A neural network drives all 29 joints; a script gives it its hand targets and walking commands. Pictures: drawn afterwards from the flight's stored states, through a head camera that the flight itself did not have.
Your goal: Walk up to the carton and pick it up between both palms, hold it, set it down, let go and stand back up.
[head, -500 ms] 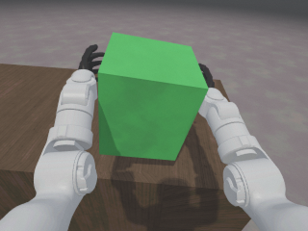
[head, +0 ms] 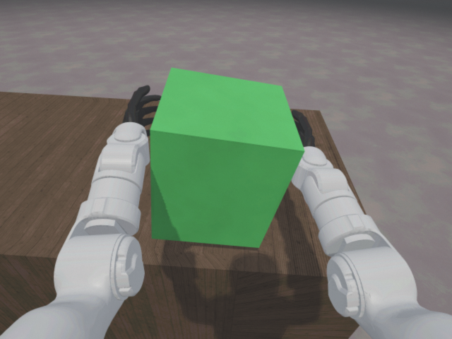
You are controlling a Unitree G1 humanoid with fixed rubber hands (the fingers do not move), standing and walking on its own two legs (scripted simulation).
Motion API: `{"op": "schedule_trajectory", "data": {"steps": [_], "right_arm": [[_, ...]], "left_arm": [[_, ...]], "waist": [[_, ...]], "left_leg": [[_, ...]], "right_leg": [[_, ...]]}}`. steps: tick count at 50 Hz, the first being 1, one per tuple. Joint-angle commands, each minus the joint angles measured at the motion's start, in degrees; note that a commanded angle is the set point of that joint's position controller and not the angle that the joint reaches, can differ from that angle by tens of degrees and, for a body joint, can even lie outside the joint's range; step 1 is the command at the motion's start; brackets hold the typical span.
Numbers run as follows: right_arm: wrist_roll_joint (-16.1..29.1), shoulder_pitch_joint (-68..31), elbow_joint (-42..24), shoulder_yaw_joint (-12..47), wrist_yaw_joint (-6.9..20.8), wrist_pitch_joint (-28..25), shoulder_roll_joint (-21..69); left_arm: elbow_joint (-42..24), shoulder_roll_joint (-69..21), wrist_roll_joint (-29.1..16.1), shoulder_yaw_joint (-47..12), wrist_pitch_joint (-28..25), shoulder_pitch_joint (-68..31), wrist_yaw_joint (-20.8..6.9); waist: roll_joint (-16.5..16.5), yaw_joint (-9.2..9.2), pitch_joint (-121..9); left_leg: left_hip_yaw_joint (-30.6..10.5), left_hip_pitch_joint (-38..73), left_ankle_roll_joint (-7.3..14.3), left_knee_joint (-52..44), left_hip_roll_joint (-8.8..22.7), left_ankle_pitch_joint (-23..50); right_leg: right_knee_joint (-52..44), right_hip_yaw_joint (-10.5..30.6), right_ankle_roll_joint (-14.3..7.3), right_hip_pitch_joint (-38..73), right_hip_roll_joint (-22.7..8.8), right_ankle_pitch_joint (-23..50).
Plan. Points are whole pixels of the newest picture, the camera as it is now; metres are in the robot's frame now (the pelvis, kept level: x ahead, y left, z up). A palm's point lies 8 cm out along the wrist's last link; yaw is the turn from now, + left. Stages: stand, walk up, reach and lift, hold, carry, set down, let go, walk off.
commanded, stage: set down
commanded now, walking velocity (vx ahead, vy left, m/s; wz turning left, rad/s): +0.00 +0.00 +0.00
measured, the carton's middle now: (217, 161) +0.41 +0.00 +0.16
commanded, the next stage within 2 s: none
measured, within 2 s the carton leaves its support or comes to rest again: rests again in 1.44 s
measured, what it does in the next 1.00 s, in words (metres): stands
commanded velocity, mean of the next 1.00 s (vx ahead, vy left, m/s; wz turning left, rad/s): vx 0.00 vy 0.00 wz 0.00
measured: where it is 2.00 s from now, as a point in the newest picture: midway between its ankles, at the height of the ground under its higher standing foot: outside the picture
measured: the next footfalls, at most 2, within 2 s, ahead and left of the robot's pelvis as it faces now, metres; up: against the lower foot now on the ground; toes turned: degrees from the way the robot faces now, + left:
none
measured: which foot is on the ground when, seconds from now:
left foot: down 0.00-1.00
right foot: down 0.00-1.00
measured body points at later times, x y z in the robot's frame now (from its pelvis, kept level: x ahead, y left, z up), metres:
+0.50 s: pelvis +0.00 +0.00 +0.00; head -0.02 +0.03 +0.45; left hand +0.46 +0.13 +0.19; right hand +0.41 -0.17 +0.16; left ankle +0.00 +0.13 -0.75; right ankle -0.01 -0.11 -0.75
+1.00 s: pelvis +0.01 +0.00 +0.00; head +0.01 +0.02 +0.45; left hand +0.46 +0.14 +0.14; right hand +0.42 -0.17 +0.13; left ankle +0.00 +0.13 -0.75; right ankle -0.01 -0.11 -0.75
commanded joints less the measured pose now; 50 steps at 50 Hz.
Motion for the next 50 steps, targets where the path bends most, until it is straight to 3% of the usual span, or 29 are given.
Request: {"op": "schedule_trajectory", "data": {"steps": [1,2,3,4,5,7,8,9,11,12,14,15,19,20,23,25,26,27,30,31,32,33,35,36,39,41,46,48,50], "right_arm": [[1.95,-59.03,-20.88,14.17,6.06,-3.8,34.83],[0.53,-57.0,-19.9,13.94,5.91,-3.83,35.16],[1.26,-54.02,-14.94,13.55,5.85,-3.36,35.69],[0.55,-55.98,-16.98,12.26,6.3,-4.3,34.68],[1.5,-57.18,-21.95,13.56,6.41,-4.98,35.97],[2.0,-59.71,-22.83,13.88,6.16,-5.46,36.19],[0.59,-59.13,-22.38,14.4,6.49,-5.4,36.38],[1.31,-59.0,-26.28,15.21,6.65,-6.18,36.77],[0.87,-59.68,-25.78,15.17,7.04,-6.71,36.22],[1.23,-61.07,-27.56,15.24,7.34,-7.31,37.82],[-1.42,-57.0,-16.04,10.91,7.91,-6.47,34.11],[-1.15,-55.06,-17.53,12.07,8.06,-7.13,33.78],[-3.33,-54.52,-13.87,7.99,9.05,-7.78,32.65],[-3.78,-56.83,-18.13,8.31,9.15,-8.35,31.77],[-1.57,-55.84,-14.92,8.96,9.34,-8.69,33.42],[-3.62,-54.26,-14.59,8.85,9.25,-8.46,33.89],[-3.91,-54.21,-14.63,8.71,9.8,-8.72,33.02],[-3.72,-54.1,-13.32,7.95,9.95,-8.41,32.76],[-4.62,-52.1,-14.63,8.24,10.08,-9.84,34.61],[-3.97,-52.71,-16.44,10.09,10.02,-10.01,35.57],[-3.4,-51.9,-16.03,9.81,10.2,-9.83,35.41],[-3.86,-53.53,-17.4,10.66,10.16,-9.92,35.51],[-5.78,-50.69,-16.26,9.57,10.53,-9.99,34.73],[-5.09,-49.66,-17.13,11.11,10.68,-10.1,35.23],[-5.22,-52.5,-21.8,11.2,10.74,-11.61,37.34],[-7.52,-50.22,-18.84,10.29,10.37,-11.14,35.65],[-9.5,-43.47,-15.5,9.82,10.97,-12.06,36.2],[-10.98,-43.53,-15.61,8.82,10.37,-12.29,35.71],[-11.05,-43.7,-16.54,7.9,10.46,-12.48,35.37]], "left_arm": [[-0.22,-40.69,-3.13,-12.5,-3.2,-37.53,-10.72],[-0.47,-40.34,-2.72,-12.58,-3.24,-37.23,-11.47],[-2.98,-41.32,-3.18,-13.38,-3.66,-39.23,-11.53],[-2.31,-41.83,-3.01,-12.89,-4.04,-40.63,-11.68],[-5.79,-41.38,-3.7,-13.45,-4.64,-40.08,-11.35],[-2.81,-42.96,-5.24,-13.63,-5.1,-39.86,-11.51],[-1.91,-41.75,-3.57,-11.76,-5.52,-39.05,-11.45],[-5.57,-43.63,-4.92,-16.34,-5.95,-40.31,-11.3],[-4.18,-42.37,-4.67,-13.64,-6.73,-38.41,-10.99],[-7.54,-44.97,-6.44,-17.11,-7.73,-40.51,-10.37],[-0.85,-42.87,-4.65,-15.93,-7.79,-42.2,-10.31],[-6.64,-44.52,-5.33,-17.83,-8.13,-43.34,-10.04],[0.89,-42.4,-3.95,-15.9,-8.43,-41.83,-9.56],[-0.18,-43.54,-4.62,-15.74,-8.47,-40.43,-9.09],[-3.08,-44.68,-5.06,-17.11,-9.4,-42.45,-8.28],[2.2,-42.59,-2.36,-12.51,-8.95,-36.87,-8.95],[1.96,-42.85,-1.09,-12.62,-8.96,-37.89,-9.48],[2.23,-42.13,-1.75,-11.33,-8.99,-36.45,-9.4],[-3.04,-42.99,-3.21,-14.58,-11.22,-40.21,-9.28],[-3.26,-43.81,-3.18,-14.14,-11.1,-37.46,-8.95],[-4.06,-42.93,-3.7,-15.02,-11.27,-38.44,-8.97],[0.29,-41.4,-1.4,-11.63,-10.74,-34.61,-9.54],[-0.26,-42.4,-1.39,-12.07,-11.28,-35.09,-9.51],[-1.34,-40.82,-0.25,-10.95,-11.0,-31.5,-9.64],[-4.59,-42.61,-2.85,-14.6,-12.68,-34.79,-9.33],[0.01,-41.07,-0.34,-11.31,-11.57,-29.89,-9.86],[-6.7,-43.58,-2.02,-16.58,-13.37,-33.96,-9.39],[-3.96,-42.04,-1.38,-15.91,-13.37,-32.12,-10.09],[-3.46,-43.03,-0.89,-15.96,-13.23,-30.92,-10.63]], "waist": [[-0.6,0.06,-23.9],[0.19,0.47,-24.59],[2.07,-1.55,-22.63],[2.99,-1.35,-24.26],[2.62,-0.24,-27.97],[0.4,-1.74,-27.63],[0.94,0.75,-26.88],[2.19,-2.05,-30.19],[1.21,0.46,-32.53],[2.99,-0.19,-37.38],[5.58,-2.02,-27.67],[7.04,-2.13,-31.26],[6.49,-1.91,-27.63],[5.97,-1.98,-30.29],[9.66,-1.87,-30.7],[5.42,0.35,-25.8],[6.56,-0.2,-27.07],[5.23,1.3,-27.19],[5.23,-0.66,-31.13],[4.82,1.78,-32.73],[3.93,-0.31,-31.91],[2.08,2.26,-29.67],[3.42,0.95,-29.99],[0.72,2.98,-30.33],[2.61,2.01,-36.67],[1.72,1.53,-29.82],[5.16,-1.05,-34.51],[2.83,-1.23,-31.02],[4.31,-1.99,-31.09]], "left_leg": [[5.75,5.38,-0.11,-3.04,-3.84,11.79],[6.17,3.3,0.13,-3.16,-4.17,11.28],[5.82,4.59,-0.32,-3.44,-3.78,11.49],[6.13,6.57,-1.08,-3.08,-3.46,12.38],[6.06,7.42,-1.26,-2.56,-3.55,14.88],[5.45,6.33,-1.04,-1.81,-4.04,15.68],[6.28,4.89,-0.29,-2.8,-3.78,13.73],[5.24,6.49,-1.17,-2.57,-3.86,15.5],[5.7,6.52,-0.42,-2.42,-3.15,14.06],[5.64,7.45,-1.33,-1.27,-3.25,16.82],[5.27,9.46,-2.19,-2.42,-2.14,14.65],[5.39,14.04,-3.25,-0.62,-1.87,19.74],[5.66,11.71,-2.91,-1.42,-1.66,17.0],[5.5,13.44,-3.08,-0.66,-1.85,19.18],[6.5,14.22,-4.38,0.28,-1.63,21.44],[7.54,10.48,-2.69,-0.81,-2.14,18.1],[6.76,9.86,-2.46,-1.76,-2.15,17.91],[7.59,9.14,-2.74,-2.11,-1.93,17.78],[6.99,10.96,-2.92,-1.05,-1.86,21.39],[7.88,10.93,-2.89,-0.26,-1.87,23.18],[7.5,9.76,-2.87,-0.38,-2.19,22.78],[7.38,7.43,-1.38,-1.12,-2.41,20.77],[7.48,7.17,-2.26,-1.56,-2.33,20.32],[7.61,7.14,-1.63,-1.89,-2.16,21.43],[8.01,6.53,-2.37,-1.23,-2.44,22.43],[8.32,2.77,-1.46,-2.31,-2.59,17.86],[7.14,9.99,-4.09,0.11,-1.5,25.53],[7.52,6.65,-3.21,-0.79,-2.15,20.78],[7.08,5.72,-3.14,-1.41,-2.33,20.05]], "right_leg": [[1.15,-2.91,5.06,11.57,-0.05,23.75],[1.35,-1.69,5.5,14.6,-1.0,25.78],[1.5,-2.44,5.69,14.06,-0.69,25.4],[0.86,-3.05,5.02,11.74,0.15,22.25],[2.23,-2.78,4.91,14.79,-0.3,27.35],[2.38,-2.99,5.27,14.28,-0.09,29.85],[2.05,-2.15,5.34,14.7,-0.59,28.52],[2.62,-2.73,5.13,14.77,-0.08,29.88],[1.81,-2.63,4.58,14.76,-0.59,27.91],[2.56,-3.23,4.35,14.2,-0.27,27.83],[0.46,-4.85,3.66,6.16,0.52,18.19],[0.38,-5.53,2.97,5.76,0.96,19.97],[-0.71,-5.1,2.7,2.89,0.9,15.92],[-0.25,-5.37,2.33,3.73,1.14,18.26],[-0.1,-5.09,1.95,4.21,0.91,19.3],[-0.77,-3.42,2.63,7.36,0.27,20.06],[0.33,-3.89,3.44,7.44,0.46,21.82],[0.04,-4.14,3.27,7.23,0.47,20.27],[1.48,-4.89,3.27,8.57,0.79,26.54],[1.02,-3.73,3.4,10.26,0.51,28.24],[2.03,-4.37,3.53,10.78,0.75,30.57],[2.06,-3.62,4.07,11.23,-0.02,31.05],[2.41,-3.8,4.26,12.34,0.23,30.02],[2.5,-3.14,4.23,14.86,-0.19,33.52],[4.13,-3.24,4.76,16.37,-0.17,35.82],[3.09,-3.02,4.54,16.13,-0.79,34.06],[3.31,-4.35,3.62,13.55,-0.22,35.84],[2.92,-4.11,4.34,14.55,-0.79,34.99],[3.67,-3.67,4.8,15.5,-0.87,35.54]]}}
